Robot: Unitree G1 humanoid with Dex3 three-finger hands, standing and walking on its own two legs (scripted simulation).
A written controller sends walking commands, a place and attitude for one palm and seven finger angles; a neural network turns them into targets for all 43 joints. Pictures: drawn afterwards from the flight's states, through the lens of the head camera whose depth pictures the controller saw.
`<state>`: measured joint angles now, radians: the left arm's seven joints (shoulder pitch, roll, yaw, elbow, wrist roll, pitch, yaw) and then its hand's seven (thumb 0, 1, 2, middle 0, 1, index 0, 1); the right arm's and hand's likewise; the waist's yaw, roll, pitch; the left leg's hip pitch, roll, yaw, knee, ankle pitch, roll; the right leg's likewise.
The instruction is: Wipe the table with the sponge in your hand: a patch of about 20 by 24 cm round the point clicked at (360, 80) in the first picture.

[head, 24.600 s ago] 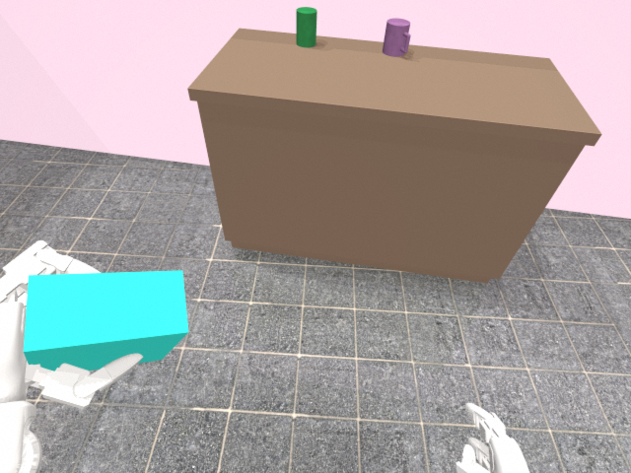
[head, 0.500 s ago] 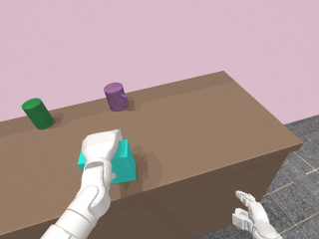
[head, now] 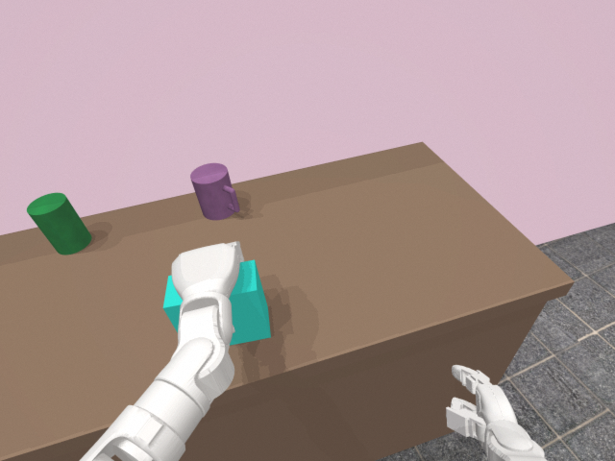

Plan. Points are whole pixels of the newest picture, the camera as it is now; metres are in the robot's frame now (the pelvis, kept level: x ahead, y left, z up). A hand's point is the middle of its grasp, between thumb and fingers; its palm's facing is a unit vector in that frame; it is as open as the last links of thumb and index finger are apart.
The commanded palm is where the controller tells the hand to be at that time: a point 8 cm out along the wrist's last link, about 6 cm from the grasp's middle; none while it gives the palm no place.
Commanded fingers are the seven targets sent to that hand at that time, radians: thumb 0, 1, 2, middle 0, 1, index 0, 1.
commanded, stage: wipe forward along the third lane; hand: left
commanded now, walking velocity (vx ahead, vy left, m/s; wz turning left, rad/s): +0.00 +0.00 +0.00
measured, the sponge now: (224, 315) +0.32 +0.18 +0.01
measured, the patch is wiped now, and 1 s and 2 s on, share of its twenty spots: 0.65 0.80 0.95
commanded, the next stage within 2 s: wipe back along the third lane in 1.40 s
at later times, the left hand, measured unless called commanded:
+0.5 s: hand (217, 266) +0.37 +0.20 +0.06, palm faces -0.03 -0.04 -1.00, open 10.1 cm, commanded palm +0.35 +0.20 +0.09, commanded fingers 0.00 0.10 1.30 -1.20 -1.60 -1.20 -1.60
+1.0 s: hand (208, 242) +0.43 +0.23 +0.06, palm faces -0.06 -0.03 -1.00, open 10.1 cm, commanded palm +0.40 +0.23 +0.10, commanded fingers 0.00 0.10 1.30 -1.20 -1.60 -1.20 -1.60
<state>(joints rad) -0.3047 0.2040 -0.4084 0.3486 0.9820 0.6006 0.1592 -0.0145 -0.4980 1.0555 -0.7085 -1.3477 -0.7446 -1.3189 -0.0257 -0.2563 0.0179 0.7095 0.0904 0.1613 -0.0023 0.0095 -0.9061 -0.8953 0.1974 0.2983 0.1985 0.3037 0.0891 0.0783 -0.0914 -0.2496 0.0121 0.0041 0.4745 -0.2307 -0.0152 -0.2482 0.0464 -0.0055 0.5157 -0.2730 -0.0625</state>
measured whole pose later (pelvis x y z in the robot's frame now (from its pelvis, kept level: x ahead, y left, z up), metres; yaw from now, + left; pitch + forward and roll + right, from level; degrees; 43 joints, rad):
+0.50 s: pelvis +0.00 +0.01 +0.00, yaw +0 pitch +4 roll +1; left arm -0.54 0.22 -0.31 0.64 0.97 0.55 0.17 -0.01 -0.50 1.06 -0.71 -1.35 -0.74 -1.32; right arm 0.07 -0.27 0.02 0.73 0.10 0.18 -0.06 0.01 -0.91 -0.90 0.20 0.30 0.20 0.30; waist 0.03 0.06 -0.10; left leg -0.34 0.01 0.01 0.50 -0.23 -0.01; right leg -0.33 0.05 0.00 0.53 -0.26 -0.05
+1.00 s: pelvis +0.01 +0.02 +0.00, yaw +0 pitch +8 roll +0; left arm -0.71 0.27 -0.23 0.87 0.99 0.45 0.19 0.00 -0.50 1.06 -0.71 -1.35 -0.74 -1.33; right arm 0.12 -0.25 0.01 0.74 0.08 0.17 -0.06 0.01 -0.91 -0.89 0.20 0.30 0.20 0.30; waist 0.00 0.04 -0.12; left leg -0.40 0.01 0.01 0.51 -0.24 0.01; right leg -0.38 0.04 0.00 0.50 -0.26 -0.03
